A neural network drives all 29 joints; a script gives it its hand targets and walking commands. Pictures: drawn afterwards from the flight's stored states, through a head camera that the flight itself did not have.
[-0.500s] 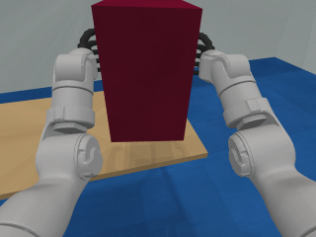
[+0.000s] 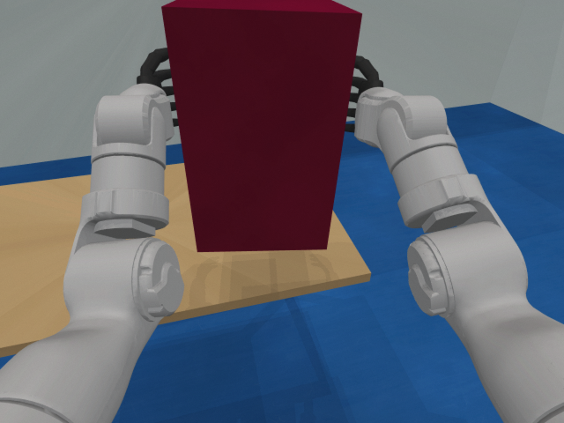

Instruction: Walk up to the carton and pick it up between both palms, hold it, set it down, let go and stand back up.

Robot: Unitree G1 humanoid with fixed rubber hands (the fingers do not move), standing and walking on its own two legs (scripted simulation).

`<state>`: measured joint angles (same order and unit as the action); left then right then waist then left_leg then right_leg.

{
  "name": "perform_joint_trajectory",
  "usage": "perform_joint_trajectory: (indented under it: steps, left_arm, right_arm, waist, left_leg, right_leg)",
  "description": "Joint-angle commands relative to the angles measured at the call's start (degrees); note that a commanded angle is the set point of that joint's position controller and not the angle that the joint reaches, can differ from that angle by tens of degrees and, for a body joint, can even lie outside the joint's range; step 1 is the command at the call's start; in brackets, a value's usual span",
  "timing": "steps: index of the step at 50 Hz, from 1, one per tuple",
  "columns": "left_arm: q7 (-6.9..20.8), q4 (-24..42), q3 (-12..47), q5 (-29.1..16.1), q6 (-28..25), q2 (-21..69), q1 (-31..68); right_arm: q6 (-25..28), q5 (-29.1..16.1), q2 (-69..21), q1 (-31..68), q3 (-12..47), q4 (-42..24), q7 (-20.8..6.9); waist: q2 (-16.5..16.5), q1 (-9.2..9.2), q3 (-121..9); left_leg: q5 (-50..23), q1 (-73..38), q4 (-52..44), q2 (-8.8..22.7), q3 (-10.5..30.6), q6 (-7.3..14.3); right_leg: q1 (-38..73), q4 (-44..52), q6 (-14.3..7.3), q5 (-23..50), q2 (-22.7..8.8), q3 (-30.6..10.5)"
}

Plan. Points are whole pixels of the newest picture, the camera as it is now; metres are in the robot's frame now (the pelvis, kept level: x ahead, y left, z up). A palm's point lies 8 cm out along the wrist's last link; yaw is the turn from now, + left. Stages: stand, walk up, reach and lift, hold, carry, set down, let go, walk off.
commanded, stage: hold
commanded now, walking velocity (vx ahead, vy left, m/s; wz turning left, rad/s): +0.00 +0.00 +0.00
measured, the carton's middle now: (261, 113) +0.45 +0.00 +0.29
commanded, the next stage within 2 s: none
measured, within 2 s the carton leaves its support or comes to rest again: neither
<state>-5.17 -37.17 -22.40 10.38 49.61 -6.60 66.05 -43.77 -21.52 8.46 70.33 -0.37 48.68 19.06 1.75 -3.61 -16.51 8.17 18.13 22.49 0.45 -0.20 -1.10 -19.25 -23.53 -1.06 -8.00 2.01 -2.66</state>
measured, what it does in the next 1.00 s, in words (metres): stands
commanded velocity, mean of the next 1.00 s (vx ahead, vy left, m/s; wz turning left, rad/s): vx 0.00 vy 0.00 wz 0.00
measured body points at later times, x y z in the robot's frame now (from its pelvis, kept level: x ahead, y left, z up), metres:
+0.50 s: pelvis +0.00 +0.00 +0.00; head -0.08 -0.01 +0.44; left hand +0.40 +0.14 +0.33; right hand +0.39 -0.14 +0.32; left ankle +0.03 +0.13 -0.74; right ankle +0.04 -0.10 -0.74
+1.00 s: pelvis +0.00 +0.00 +0.00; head -0.08 -0.01 +0.44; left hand +0.40 +0.14 +0.33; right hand +0.39 -0.14 +0.32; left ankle +0.03 +0.13 -0.74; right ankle +0.04 -0.10 -0.74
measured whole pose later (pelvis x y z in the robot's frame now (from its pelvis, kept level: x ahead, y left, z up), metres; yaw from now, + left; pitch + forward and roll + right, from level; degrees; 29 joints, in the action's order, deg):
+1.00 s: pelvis +0.00 +0.00 +0.00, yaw +0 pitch +4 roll +0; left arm -5.1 -37.2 -21.7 10.2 49.7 -6.9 66.1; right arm -43.8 -21.5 8.5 70.3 -0.4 48.6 19.0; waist 1.8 -3.6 -16.3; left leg 8.1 18.1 22.5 0.5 -0.2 -1.1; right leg -19.2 -23.5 -1.1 -7.9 2.0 -2.7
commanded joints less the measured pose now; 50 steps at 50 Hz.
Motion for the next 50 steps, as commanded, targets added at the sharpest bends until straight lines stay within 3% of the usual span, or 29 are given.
perform_joint_trajectory:
  steps: [1,3,5,6,7,8,10,11,12,15,16,21,23,24,25,27,29,30,32,33,34,36,41,44,45,46,47,48,50]
  left_arm:
    - [8.8,6.6,15.4,-9.8,-4.2,36.7,49.0]
    - [8.7,8.9,15.7,-10.0,-4.5,37.5,48.6]
    - [8.8,6.9,16.8,-10.9,-4.6,38.2,50.6]
    - [8.9,7.5,16.2,-11.0,-5.0,37.8,51.8]
    - [8.8,6.1,17.3,-11.2,-4.9,38.5,51.9]
    - [8.6,7.9,16.5,-10.8,-5.0,36.7,53.6]
    - [8.7,5.0,14.6,-9.6,-4.6,36.4,48.9]
    - [8.7,8.7,15.3,-10.9,-5.2,38.0,50.8]
    - [8.6,10.9,17.6,-12.9,-5.6,38.1,53.5]
    - [8.2,11.1,19.2,-13.4,-5.4,39.2,53.1]
    - [7.8,12.9,20.4,-14.0,-5.4,39.0,52.7]
    - [8.7,1.4,13.3,-9.0,-4.0,36.6,45.0]
    - [8.9,5.9,16.2,-9.9,-4.4,38.4,47.2]
    - [9.2,5.1,14.4,-9.5,-4.8,36.3,48.1]
    - [9.0,9.0,17.3,-11.7,-5.3,38.2,53.4]
    - [8.3,14.3,19.7,-13.2,-5.4,38.4,53.5]
    - [7.8,13.1,18.1,-12.9,-5.6,37.6,54.0]
    - [7.8,12.6,19.7,-14.4,-5.5,39.6,53.9]
    - [7.9,10.7,18.1,-13.3,-5.1,39.0,50.7]
    - [8.2,6.2,17.3,-12.0,-4.3,37.9,48.0]
    - [8.5,6.1,16.4,-10.7,-4.2,38.8,47.4]
    - [9.0,4.3,15.0,-8.9,-3.9,37.5,46.1]
    - [9.5,9.2,16.9,-11.2,-4.7,38.0,51.0]
    - [8.3,14.5,20.2,-13.6,-5.6,40.0,55.4]
    - [8.1,11.4,17.8,-12.6,-5.4,38.6,53.0]
    - [8.2,8.6,18.9,-13.4,-5.2,39.1,52.2]
    - [7.9,11.8,19.3,-14.0,-5.6,39.3,54.0]
    - [8.1,7.2,17.1,-12.6,-5.3,37.8,52.5]
    - [8.5,7.0,16.6,-11.4,-4.9,38.0,48.7]
  right_arm:
    - [3.8,-12.5,-36.5,51.5,6.9,-18.2,-8.4]
    - [4.0,-13.0,-38.3,52.5,7.9,-20.7,-8.5]
    - [4.1,-11.6,-36.7,52.4,5.9,-17.5,-8.7]
    - [4.6,-12.4,-38.3,56.0,7.3,-20.7,-8.8]
    - [4.8,-12.1,-36.6,56.4,5.9,-20.8,-8.8]
    - [4.2,-11.8,-38.6,54.0,6.1,-17.6,-8.8]
    - [4.2,-12.2,-37.5,53.4,6.8,-17.9,-8.9]
    - [4.8,-13.1,-39.2,55.1,7.8,-21.3,-9.0]
    - [4.7,-13.2,-39.4,55.5,7.8,-21.5,-8.6]
    - [4.8,-13.3,-38.5,56.9,8.3,-24.4,-8.7]
    - [4.6,-13.6,-38.6,54.9,8.5,-23.5,-8.6]
    - [4.1,-11.0,-35.4,52.0,5.8,-17.2,-8.8]
    - [4.4,-11.6,-36.2,51.4,6.7,-19.0,-8.8]
    - [4.1,-11.4,-37.1,52.1,6.6,-17.3,-8.6]
    - [4.4,-11.8,-37.1,52.9,5.8,-17.8,-8.7]
    - [4.7,-13.6,-39.4,53.5,8.4,-21.9,-8.5]
    - [4.4,-14.6,-40.3,55.1,9.7,-22.3,-8.8]
    - [4.6,-14.1,-39.5,55.8,9.3,-23.4,-8.7]
    - [4.7,-13.9,-38.6,55.7,9.1,-24.1,-8.4]
    - [4.1,-12.7,-36.2,54.3,6.8,-22.3,-8.3]
    - [3.9,-13.2,-35.8,52.0,7.0,-20.2,-8.5]
    - [4.1,-11.5,-36.5,51.1,6.3,-18.6,-8.4]
    - [4.1,-12.3,-37.0,52.9,6.8,-19.8,-8.4]
    - [5.2,-14.2,-39.3,56.1,8.1,-23.3,-8.8]
    - [4.7,-13.4,-39.2,55.9,8.6,-22.5,-8.9]
    - [5.0,-13.0,-37.4,56.9,7.5,-22.8,-8.8]
    - [4.6,-12.6,-38.7,55.4,7.3,-22.2,-8.8]
    - [4.4,-11.9,-38.3,55.1,7.1,-20.3,-8.9]
    - [4.6,-11.9,-37.9,52.5,7.0,-19.6,-8.8]
  waist:
    - [0.5,-2.1,-20.7]
    - [-0.8,-0.78,-22.9]
    - [0.8,-2.26,-20.0]
    - [-0.8,-1.36,-21.7]
    - [1.0,-2.42,-22.1]
    - [0.6,-1.62,-21.5]
    - [-0.5,-0.86,-19.3]
    - [-1.5,-0.25,-23.8]
    - [0.3,-1.94,-26.0]
    - [-0.5,-2.28,-27.1]
    - [1.5,-2.54,-27.1]
    - [-0.8,-1.42,-17.6]
    - [0.3,-2.14,-20.5]
    - [-1.7,-1.67,-18.7]
    - [0.7,-3.34,-21.4]
    - [2.2,-1.86,-27.3]
    - [0.6,-0.55,-26.6]
    - [0.8,-1.75,-27.2]
    - [-1.4,-1.04,-27.3]
    - [0.0,-2.66,-23.2]
    - [1.4,-2.15,-21.0]
    - [-0.6,-1.82,-19.9]
    - [0.7,-2.8,-22.1]
    - [2.3,-1.88,-28.6]
    - [0.0,-1.02,-25.2]
    - [1.2,-2.38,-24.0]
    - [1.0,-2.15,-25.9]
    - [-0.4,-1.5,-22.7]
    - [-0.4,-1.11,-22.6]
  left_leg:
    - [-2.9,-11.8,-0.3,-2.7,2.5,-1.2]
    - [-4.4,-12.0,-0.1,-2.6,2.8,-0.5]
    - [-0.2,-10.5,-0.8,-2.0,3.2,-1.2]
    - [-1.3,-10.6,-0.4,-2.1,3.0,-0.8]
    - [0.1,-10.1,-0.7,-1.8,3.1,-1.4]
    - [-0.2,-9.9,-0.8,-2.4,2.4,-1.1]
    - [-2.1,-10.4,-0.5,-2.5,2.8,-0.7]
    - [-5.3,-11.3,0.1,-2.6,2.8,-0.6]
    - [-5.4,-12.1,0.7,-2.9,2.2,-1.2]
    - [-6.7,-12.7,0.9,-2.6,3.2,-1.2]
    - [-7.0,-13.1,1.2,-2.7,2.9,-1.4]
    - [-0.7,-10.3,-1.1,-2.3,2.9,-0.4]
    - [-3.0,-11.2,-0.6,-2.3,3.0,-1.2]
    - [-0.7,-11.2,-0.5,-2.6,2.7,-0.5]
    - [-1.2,-10.8,-0.7,-2.1,3.1,-1.5]
    - [-6.7,-12.3,1.2,-2.8,2.7,-1.4]
    - [-7.7,-11.9,1.6,-3.1,3.0,-0.9]
    - [-8.0,-12.1,1.5,-2.8,3.1,-1.2]
    - [-8.2,-13.1,1.4,-2.7,2.8,-1.0]
    - [-4.3,-11.0,0.3,-2.8,2.8,-1.3]
    - [-4.4,-11.3,0.0,-2.5,3.1,-1.3]
    - [-2.6,-10.6,-0.4,-2.5,2.7,-1.0]
    - [-2.4,-11.0,-0.1,-2.6,2.9,-1.3]
    - [-6.8,-12.7,1.1,-2.5,2.9,-1.7]
    - [-5.8,-12.0,0.6,-2.6,3.0,-1.0]
    - [-2.6,-11.2,0.4,-2.7,3.1,-1.2]
    - [-4.2,-11.5,0.4,-2.4,3.2,-1.1]
    - [-1.3,-10.6,-0.1,-2.5,2.8,-0.9]
    - [-5.3,-11.4,0.0,-2.4,2.5,-1.0]
  right_leg:
    - [17.0,8.6,2.8,7.5,3.3,0.6]
    - [18.7,8.1,3.1,9.1,3.2,0.3]
    - [16.7,8.4,2.5,4.4,3.1,0.6]
    - [17.1,8.4,2.6,4.8,3.3,0.6]
    - [16.9,8.7,2.3,3.4,3.2,0.6]
    - [17.2,8.3,2.6,4.3,3.1,0.6]
    - [17.0,8.7,2.7,6.5,3.1,0.4]
    - [19.2,7.7,2.5,8.8,3.8,0.6]
    - [19.4,7.6,2.8,10.7,3.1,0.4]
    - [19.3,7.4,2.6,11.2,3.9,0.9]
    - [18.7,7.4,2.5,11.8,3.9,0.9]
    - [16.3,9.5,2.5,5.1,2.9,0.1]
    - [17.9,8.3,2.3,8.1,3.4,0.7]
    - [17.0,8.9,3.1,5.3,2.9,0.4]
    - [18.1,8.3,2.5,6.4,3.1,0.5]
    - [20.7,6.8,2.4,11.9,3.4,0.5]
    - [19.4,7.0,2.8,11.7,3.4,0.3]
    - [19.0,7.1,2.5,12.8,3.7,0.3]
    - [19.4,6.9,2.7,13.3,4.1,0.1]
    - [17.9,8.0,2.6,10.2,3.7,0.5]
    - [18.0,8.5,2.1,9.2,3.6,0.0]
    - [18.8,8.2,2.6,8.5,3.0,0.2]
    - [18.9,8.1,2.7,7.7,2.9,0.3]
    - [19.9,6.8,2.2,10.8,3.6,0.6]
    - [17.8,7.3,2.5,9.0,3.9,0.9]
    - [17.3,8.4,2.3,6.2,3.3,0.5]
    - [18.2,7.8,2.2,8.6,3.5,0.5]
    - [16.9,8.4,2.5,5.5,3.3,0.3]
    - [18.0,8.0,2.3,10.7,3.6,0.3]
